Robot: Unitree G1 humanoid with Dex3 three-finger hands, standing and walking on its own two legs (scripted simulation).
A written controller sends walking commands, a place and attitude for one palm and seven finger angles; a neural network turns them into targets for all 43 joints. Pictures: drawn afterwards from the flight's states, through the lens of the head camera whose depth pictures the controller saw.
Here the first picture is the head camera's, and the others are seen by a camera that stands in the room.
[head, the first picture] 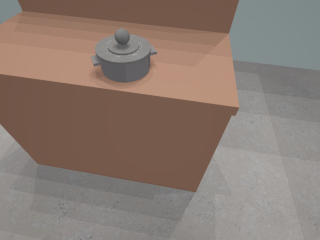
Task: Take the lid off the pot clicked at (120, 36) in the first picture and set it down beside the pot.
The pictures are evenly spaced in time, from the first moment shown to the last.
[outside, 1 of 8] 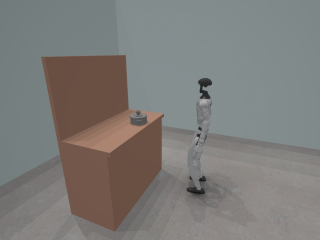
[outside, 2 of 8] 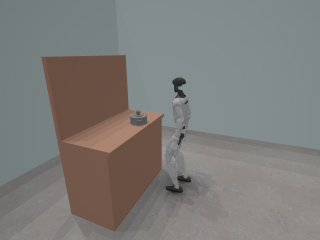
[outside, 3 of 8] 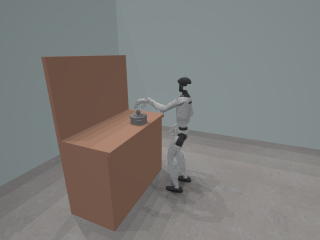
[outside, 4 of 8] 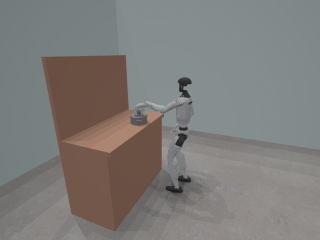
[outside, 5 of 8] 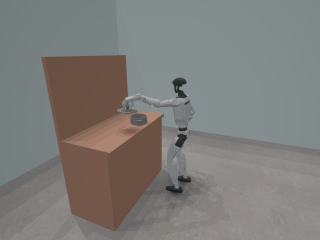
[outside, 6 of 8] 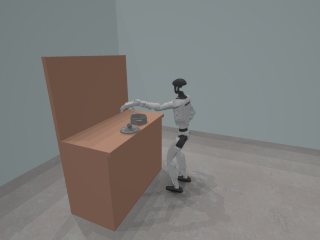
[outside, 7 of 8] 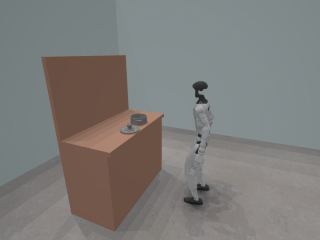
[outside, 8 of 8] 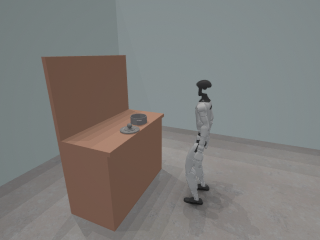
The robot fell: no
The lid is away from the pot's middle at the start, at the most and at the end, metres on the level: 0.00 0.25 0.25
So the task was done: yes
